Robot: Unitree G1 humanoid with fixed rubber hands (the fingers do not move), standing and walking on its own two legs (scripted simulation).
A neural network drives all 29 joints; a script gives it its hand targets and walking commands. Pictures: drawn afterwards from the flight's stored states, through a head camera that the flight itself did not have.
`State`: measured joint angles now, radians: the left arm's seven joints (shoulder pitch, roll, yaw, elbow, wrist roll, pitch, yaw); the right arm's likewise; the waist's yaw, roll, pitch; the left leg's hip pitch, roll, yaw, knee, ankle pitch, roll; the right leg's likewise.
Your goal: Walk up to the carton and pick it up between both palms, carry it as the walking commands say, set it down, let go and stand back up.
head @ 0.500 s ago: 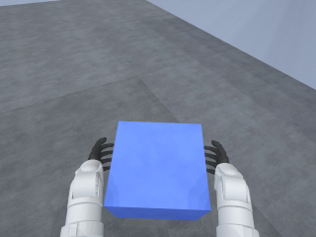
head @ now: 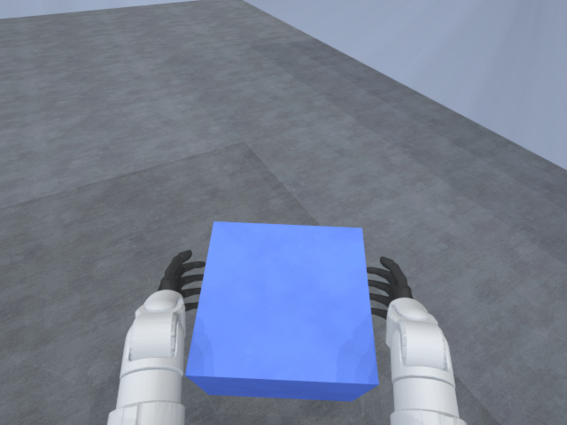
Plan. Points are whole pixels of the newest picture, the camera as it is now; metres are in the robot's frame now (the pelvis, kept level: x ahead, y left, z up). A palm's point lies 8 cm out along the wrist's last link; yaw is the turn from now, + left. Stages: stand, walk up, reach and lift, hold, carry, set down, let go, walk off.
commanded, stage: carry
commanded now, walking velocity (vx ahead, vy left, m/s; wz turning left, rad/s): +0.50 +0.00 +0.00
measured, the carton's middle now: (283, 313) +0.31 +0.00 -0.04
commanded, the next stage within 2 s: none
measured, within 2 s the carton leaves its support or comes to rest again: neither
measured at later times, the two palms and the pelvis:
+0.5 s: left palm (230, 202) +0.42 +0.10 +0.11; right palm (428, 225) +0.40 -0.22 +0.09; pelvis +0.14 -0.04 +0.00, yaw -3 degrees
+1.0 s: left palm (261, 120) +0.72 +0.06 +0.09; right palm (403, 130) +0.70 -0.25 +0.09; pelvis +0.46 -0.08 -0.02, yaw -5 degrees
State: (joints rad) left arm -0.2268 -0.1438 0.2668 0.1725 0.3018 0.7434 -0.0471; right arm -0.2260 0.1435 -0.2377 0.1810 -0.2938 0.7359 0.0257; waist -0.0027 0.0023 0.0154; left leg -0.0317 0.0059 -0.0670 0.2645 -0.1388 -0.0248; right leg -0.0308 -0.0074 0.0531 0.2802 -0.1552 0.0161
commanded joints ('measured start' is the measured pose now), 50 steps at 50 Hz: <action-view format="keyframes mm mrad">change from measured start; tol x16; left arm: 1 -578 -879 -658 -142 -365 -12 -233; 22 -256 -834 -765 -559 -547 406 -18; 32 -362 -820 -790 -701 -570 481 -7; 50 -222 -857 -843 -645 -533 501 20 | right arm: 1 -493 868 629 -113 337 -6 262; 14 -575 843 813 -435 488 276 119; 24 -346 877 807 -648 561 453 -2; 50 -220 810 777 -669 564 502 39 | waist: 1 7 81 -317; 8 17 102 -265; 11 38 -352 -188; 16 30 -79 -252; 27 20 -145 -345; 31 -14 264 -435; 35 -10 11 -307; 50 -18 199 -206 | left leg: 1 -58 115 -83 96 -433 85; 7 -210 242 -209 2 -587 166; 11 -740 -30 179 625 -380 4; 14 -758 67 110 621 -301 10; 27 -280 -47 334 129 59 13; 31 415 428 -430 27 -5 291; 35 99 366 -213 -101 -78 208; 39 105 279 0 -146 -136 168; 50 100 202 250 25 534 111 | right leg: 1 -240 -33 -46 205 -359 -35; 4 -339 -14 -106 440 -320 -17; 8 -236 -28 -97 278 -255 -34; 12 -10 -413 522 -200 -466 -225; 18 200 -227 64 -47 232 -135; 27 60 -175 -104 139 489 -111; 29 -264 -123 -139 451 301 -47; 31 -716 33 -98 832 -390 -33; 50 -395 10 -302 178 208 -29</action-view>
